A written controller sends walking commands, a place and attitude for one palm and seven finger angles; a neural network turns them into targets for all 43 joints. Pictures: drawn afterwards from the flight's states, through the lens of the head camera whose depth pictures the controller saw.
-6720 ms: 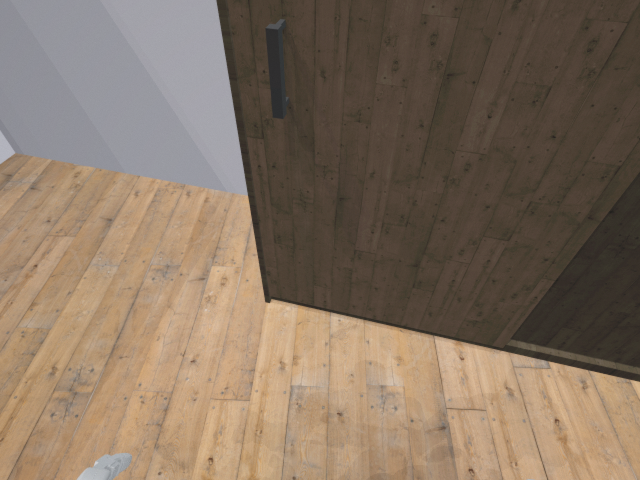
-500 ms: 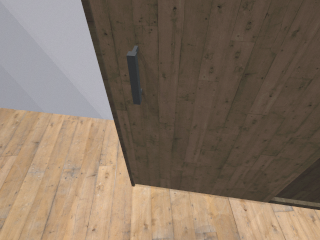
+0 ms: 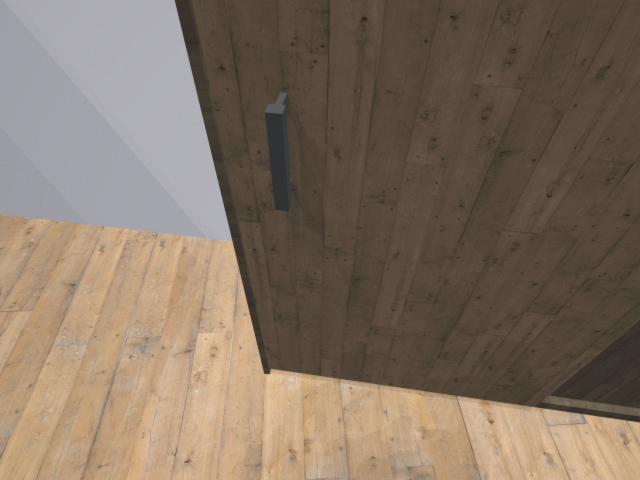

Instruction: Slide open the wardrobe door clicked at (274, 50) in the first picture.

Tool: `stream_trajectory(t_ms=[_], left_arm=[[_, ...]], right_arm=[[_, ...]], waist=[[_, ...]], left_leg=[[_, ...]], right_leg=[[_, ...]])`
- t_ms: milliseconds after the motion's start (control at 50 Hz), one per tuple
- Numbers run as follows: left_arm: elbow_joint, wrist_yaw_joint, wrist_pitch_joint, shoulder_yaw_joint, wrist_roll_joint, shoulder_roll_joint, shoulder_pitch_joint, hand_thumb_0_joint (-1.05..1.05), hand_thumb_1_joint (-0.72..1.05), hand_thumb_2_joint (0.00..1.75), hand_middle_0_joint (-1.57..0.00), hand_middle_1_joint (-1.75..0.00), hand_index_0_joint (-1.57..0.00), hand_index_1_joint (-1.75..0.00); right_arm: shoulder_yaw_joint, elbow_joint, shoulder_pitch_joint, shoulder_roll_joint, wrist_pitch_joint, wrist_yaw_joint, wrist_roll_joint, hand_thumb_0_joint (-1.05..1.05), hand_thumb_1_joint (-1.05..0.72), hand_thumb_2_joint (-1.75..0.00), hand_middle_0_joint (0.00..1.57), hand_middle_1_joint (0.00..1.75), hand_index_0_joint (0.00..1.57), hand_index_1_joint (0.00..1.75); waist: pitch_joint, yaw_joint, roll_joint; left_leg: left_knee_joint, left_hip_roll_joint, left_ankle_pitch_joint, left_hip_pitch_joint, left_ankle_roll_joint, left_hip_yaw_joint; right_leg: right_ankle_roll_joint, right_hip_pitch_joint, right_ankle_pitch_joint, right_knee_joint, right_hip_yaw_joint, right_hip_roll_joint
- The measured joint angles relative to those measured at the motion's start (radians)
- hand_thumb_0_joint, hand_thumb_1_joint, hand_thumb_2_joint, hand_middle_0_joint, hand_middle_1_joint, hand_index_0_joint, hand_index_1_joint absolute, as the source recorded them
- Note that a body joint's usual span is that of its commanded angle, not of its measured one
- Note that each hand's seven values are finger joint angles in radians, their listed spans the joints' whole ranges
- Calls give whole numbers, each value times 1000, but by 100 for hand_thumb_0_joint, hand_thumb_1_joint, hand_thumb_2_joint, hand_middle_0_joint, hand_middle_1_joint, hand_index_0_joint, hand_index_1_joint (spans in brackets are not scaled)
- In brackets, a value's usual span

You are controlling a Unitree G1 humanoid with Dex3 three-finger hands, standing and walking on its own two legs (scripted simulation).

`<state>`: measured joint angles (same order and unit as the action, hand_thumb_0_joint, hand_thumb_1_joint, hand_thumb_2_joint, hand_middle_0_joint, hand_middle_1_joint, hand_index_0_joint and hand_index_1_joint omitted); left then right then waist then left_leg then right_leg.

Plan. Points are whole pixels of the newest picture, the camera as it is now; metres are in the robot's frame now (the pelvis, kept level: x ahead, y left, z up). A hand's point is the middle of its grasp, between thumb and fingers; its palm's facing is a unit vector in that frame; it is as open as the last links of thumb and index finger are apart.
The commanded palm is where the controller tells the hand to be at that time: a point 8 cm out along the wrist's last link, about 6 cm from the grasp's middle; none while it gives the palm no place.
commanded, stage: look again from close up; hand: left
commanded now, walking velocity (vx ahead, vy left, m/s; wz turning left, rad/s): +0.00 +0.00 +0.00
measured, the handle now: (282, 154) +0.53 +0.09 +0.13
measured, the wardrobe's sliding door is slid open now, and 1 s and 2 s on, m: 0.00 0.00 0.00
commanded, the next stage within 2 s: raise the hand with hooked fingers in 0.02 s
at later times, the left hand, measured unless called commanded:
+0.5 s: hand (157, 467) +0.14 +0.20 -0.02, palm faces -0.12 -0.99 -0.02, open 8.4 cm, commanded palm +0.12 +0.27 -0.02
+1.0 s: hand (80, 400) +0.19 +0.28 +0.05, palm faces +0.00 -1.00 -0.07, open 11.4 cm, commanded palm +0.16 +0.32 +0.05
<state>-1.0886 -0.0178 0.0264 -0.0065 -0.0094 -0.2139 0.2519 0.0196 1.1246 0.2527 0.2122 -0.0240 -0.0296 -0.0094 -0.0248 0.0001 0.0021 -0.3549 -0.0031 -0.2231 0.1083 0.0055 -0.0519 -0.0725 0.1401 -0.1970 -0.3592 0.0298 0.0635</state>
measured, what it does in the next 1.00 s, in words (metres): shifts its weight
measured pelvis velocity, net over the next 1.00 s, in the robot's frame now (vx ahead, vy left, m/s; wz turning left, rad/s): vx -0.03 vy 0.05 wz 0.04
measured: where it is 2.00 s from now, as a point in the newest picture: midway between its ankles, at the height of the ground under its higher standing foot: outside the picture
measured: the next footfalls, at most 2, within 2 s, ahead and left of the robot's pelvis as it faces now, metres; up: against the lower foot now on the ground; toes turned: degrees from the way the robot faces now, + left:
none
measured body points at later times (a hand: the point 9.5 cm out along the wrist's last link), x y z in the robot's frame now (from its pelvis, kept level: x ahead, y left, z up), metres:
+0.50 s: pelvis -0.03 +0.02 -0.05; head -0.01 +0.02 +0.40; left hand +0.15 +0.25 -0.02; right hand +0.19 -0.23 -0.08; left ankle -0.02 +0.11 -0.75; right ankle +0.00 -0.07 -0.75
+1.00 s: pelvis -0.03 +0.05 -0.04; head -0.01 +0.05 +0.41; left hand +0.18 +0.33 +0.05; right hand +0.13 -0.17 -0.11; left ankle -0.02 +0.11 -0.75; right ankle +0.00 -0.07 -0.75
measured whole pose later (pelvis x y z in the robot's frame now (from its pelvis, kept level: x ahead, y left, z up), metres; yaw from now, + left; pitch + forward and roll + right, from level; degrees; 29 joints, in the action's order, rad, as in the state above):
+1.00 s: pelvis -0.03 +0.05 -0.04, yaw +2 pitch +5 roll -2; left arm 0.06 0.36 0.18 0.29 0.35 -0.34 0.33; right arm 0.07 0.57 0.31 0.23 -0.25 -0.06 0.05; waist 0.06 0.01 0.03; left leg -0.82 0.03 -0.40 0.50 0.07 -0.03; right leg -0.01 0.49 -0.35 -0.76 0.07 0.02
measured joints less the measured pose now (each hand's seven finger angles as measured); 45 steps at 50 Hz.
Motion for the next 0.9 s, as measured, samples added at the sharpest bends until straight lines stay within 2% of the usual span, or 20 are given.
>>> stream_trajectory(t_ms=[140,160,180,220,280,340,400,440,460,500,540,600,660,700,740,820,860,900], left_arm=[[-4,-10,4,-2,-2,1,-3,0,90,90,-20,-30,-20,-30],[135,-4,-40,23,44,8,40,1,90,90,-20,-30,-20,-30],[308,1,-42,46,77,15,92,1,90,89,-20,-30,-20,-30],[580,-17,13,52,127,24,149,2,89,89,-20,-31,-20,-31],[792,-2,107,76,195,38,118,2,86,88,-20,-33,-20,-33],[833,90,275,129,241,26,45,1,82,86,-20,-36,-20,-36],[846,242,435,157,282,10,43,0,76,83,-20,-39,-20,-39],[850,359,497,160,286,0,79,0,72,82,-20,-42,-20,-42],[855,409,508,158,283,-7,104,0,70,81,-21,-43,-21,-43],[874,474,495,157,285,-21,158,0,66,79,-21,-46,-21,-46],[905,488,461,164,303,-27,200,1,61,77,-22,-49,-22,-49],[986,437,429,185,321,-22,225,1,53,74,-23,-54,-23,-53],[1080,383,429,192,311,-31,192,1,46,71,-23,-58,-23,-58],[1117,377,422,185,302,-43,143,1,42,69,-23,-61,-23,-61],[1130,395,389,175,292,-61,89,1,37,67,-23,-64,-23,-64],[1102,441,251,171,281,-105,28,1,28,63,-24,-70,-24,-70],[1087,446,178,191,296,-122,29,1,23,61,-24,-73,-24,-73],[1091,431,134,223,320,-128,44,1,19,59,-25,-76,-25,-76]], right_arm=[[0,0,-7,4,2,3,3,0,-91,-90,20,29,20,29],[-1,-46,6,7,-2,-2,18,1,-91,-90,20,29,20,29],[0,-98,28,10,-36,-18,29,1,-91,-90,20,29,20,29],[-3,-172,62,26,-117,-43,44,1,-91,-90,20,29,20,29],[-16,-264,46,51,-180,-46,52,1,-91,-90,20,29,20,29],[-27,-358,-14,49,-213,-28,42,1,-91,-90,20,29,20,29],[-36,-459,-69,38,-232,4,36,1,-90,-90,20,29,20,29],[-41,-526,-90,44,-239,24,36,1,-90,-90,20,29,20,29],[-43,-555,-95,51,-239,28,38,1,-90,-90,20,29,20,29],[-48,-601,-99,65,-235,26,41,1,-90,-90,20,29,20,30],[-54,-631,-95,77,-228,16,42,1,-90,-90,20,29,20,30],[-52,-641,-84,84,-224,-4,40,1,-90,-90,20,29,20,30],[-29,-621,-74,75,-227,-18,38,1,-90,-90,20,29,20,29],[-5,-601,-70,60,-228,-23,40,1,-90,-90,20,29,20,30],[19,-584,-65,39,-224,-26,47,1,-90,-90,20,29,20,30],[56,-570,-34,-5,-209,-29,61,1,-90,-90,20,30,20,30],[66,-572,-11,-16,-202,-32,63,1,-90,-90,20,30,20,30],[68,-574,14,-17,-203,-34,62,2,-90,-90,20,30,20,30]], waist=[[-1,0,6],[-10,2,9],[-18,-4,9],[-8,-11,26],[27,16,55],[75,31,48],[103,30,13],[106,24,-6],[109,19,-14],[117,2,-28],[115,-16,-33],[100,-40,-24],[88,-53,-7],[82,-50,9],[80,-41,23],[86,-9,36],[88,7,36],[88,16,34]], left_leg=[[-21,0,-6,15,4,-3],[-40,-1,-16,24,5,-4],[-46,3,-19,24,13,-5],[-66,14,-24,35,18,2],[-128,34,-40,93,27,28],[-230,39,-73,208,29,23],[-351,32,-122,326,27,3],[-426,28,-154,386,30,-2],[-459,27,-169,413,29,-1],[-518,26,-196,461,26,2],[-568,24,-217,493,34,12],[-619,23,-239,516,37,41],[-645,24,-246,528,40,67],[-649,26,-244,530,44,78],[-639,26,-237,526,47,79],[-579,25,-212,492,55,55],[-542,25,-200,466,58,39],[-510,25,-191,438,61,26]], right_leg=[[8,7,0,-5,-1,-2],[11,14,-2,-17,0,-1],[11,20,-8,-34,-1,-5],[13,32,-26,-66,7,-18],[25,79,-56,-129,35,-41],[27,199,-94,-240,35,-51],[21,326,-137,-366,20,-48],[19,386,-166,-438,18,-47],[20,413,-179,-470,18,-47],[20,457,-203,-523,21,-47],[21,479,-221,-558,33,-47],[23,479,-235,-577,62,-47],[26,470,-236,-577,89,-48],[30,462,-230,-566,99,-49],[35,454,-219,-549,101,-48],[44,432,-189,-496,75,-46],[49,414,-176,-467,57,-46],[52,393,-165,-442,43,-45]])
